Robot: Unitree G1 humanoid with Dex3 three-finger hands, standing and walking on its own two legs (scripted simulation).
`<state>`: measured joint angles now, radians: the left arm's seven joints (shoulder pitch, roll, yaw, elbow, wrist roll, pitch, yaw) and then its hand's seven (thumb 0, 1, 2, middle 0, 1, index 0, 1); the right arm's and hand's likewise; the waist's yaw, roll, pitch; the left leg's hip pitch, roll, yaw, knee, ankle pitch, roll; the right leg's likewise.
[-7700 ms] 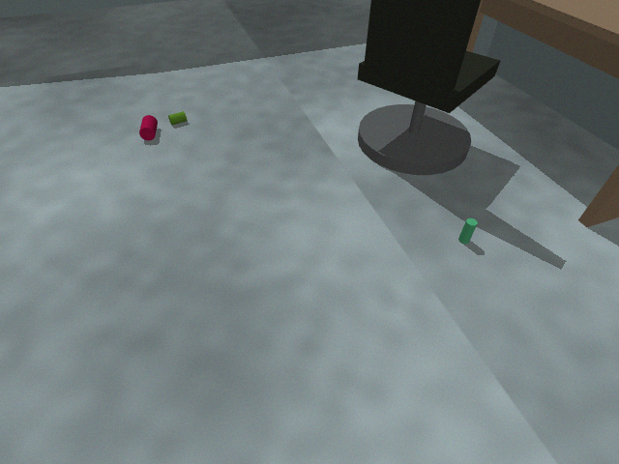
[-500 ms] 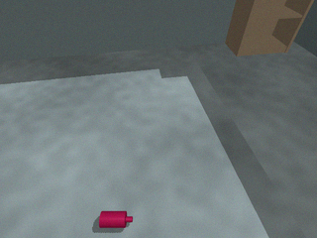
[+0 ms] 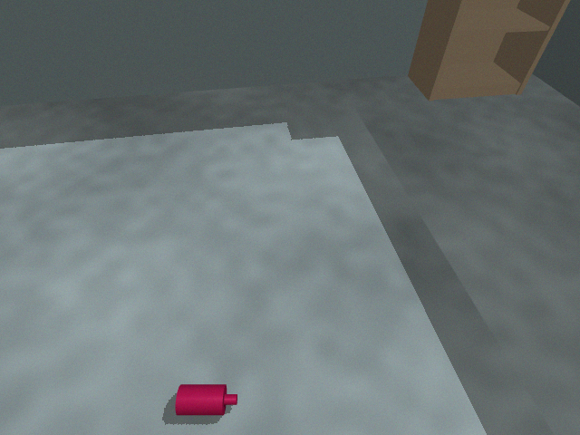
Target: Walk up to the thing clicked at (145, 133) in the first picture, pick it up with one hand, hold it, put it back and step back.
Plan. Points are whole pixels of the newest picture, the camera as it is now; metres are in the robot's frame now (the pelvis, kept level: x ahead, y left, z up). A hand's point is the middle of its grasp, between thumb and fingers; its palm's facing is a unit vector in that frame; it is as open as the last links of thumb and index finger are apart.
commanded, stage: stand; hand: left
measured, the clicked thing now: (208, 399) +0.42 +0.24 -0.74
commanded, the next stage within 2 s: none
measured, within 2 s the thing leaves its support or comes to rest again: neither
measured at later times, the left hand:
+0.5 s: hand out of the picture +0.06 +0.25 -0.16, palm faces -0.01 -0.94 -0.34, open 7.4 cm
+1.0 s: hand out of the picture +0.06 +0.25 -0.16, palm faces -0.02 -0.94 -0.34, open 7.4 cm
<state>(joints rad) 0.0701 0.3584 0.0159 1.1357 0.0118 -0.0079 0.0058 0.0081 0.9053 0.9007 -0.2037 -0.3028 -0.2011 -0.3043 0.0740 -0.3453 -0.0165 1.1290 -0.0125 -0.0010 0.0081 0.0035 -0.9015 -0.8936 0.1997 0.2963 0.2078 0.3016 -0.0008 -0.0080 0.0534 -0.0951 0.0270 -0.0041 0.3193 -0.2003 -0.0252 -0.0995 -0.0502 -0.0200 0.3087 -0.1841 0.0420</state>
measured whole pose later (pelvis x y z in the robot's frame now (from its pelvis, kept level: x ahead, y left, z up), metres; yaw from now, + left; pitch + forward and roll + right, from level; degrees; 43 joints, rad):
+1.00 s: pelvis -0.01 -0.01 +0.00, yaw +0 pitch -1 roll +0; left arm 0.11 0.36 0.00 1.14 0.01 -0.01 0.00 0.01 0.91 0.90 -0.20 -0.30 -0.20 -0.30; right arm 0.11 -0.35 -0.01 1.13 -0.02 0.00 0.01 0.00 -0.90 -0.89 0.20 0.30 0.21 0.30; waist 0.00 0.00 0.05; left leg -0.11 0.04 -0.01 0.32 -0.19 -0.03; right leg -0.11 -0.04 -0.03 0.30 -0.17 0.03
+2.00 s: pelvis -0.01 +0.00 +0.00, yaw +0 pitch -2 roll +0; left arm 0.12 0.36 0.00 1.13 0.01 0.00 0.00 0.01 0.91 0.90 -0.20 -0.30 -0.20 -0.30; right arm 0.12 -0.35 0.00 1.12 -0.01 0.00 0.01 0.00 -0.90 -0.89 0.20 0.30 0.21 0.30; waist 0.01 0.00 0.05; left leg -0.10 0.04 -0.01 0.32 -0.19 -0.03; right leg -0.11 -0.04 -0.02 0.31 -0.18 0.03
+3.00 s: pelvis +0.00 +0.07 -0.02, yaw +0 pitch -3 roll -1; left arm 0.15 0.38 0.04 1.03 0.02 0.01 0.02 0.01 0.91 0.90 -0.20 -0.30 -0.20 -0.30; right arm 0.15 -0.34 -0.04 0.95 0.00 0.01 0.01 0.00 -0.90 -0.89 0.20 0.30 0.21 0.30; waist 0.00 0.01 0.14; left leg -0.20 0.02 0.01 0.58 -0.33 0.01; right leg -0.20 0.02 0.01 0.52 -0.26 -0.01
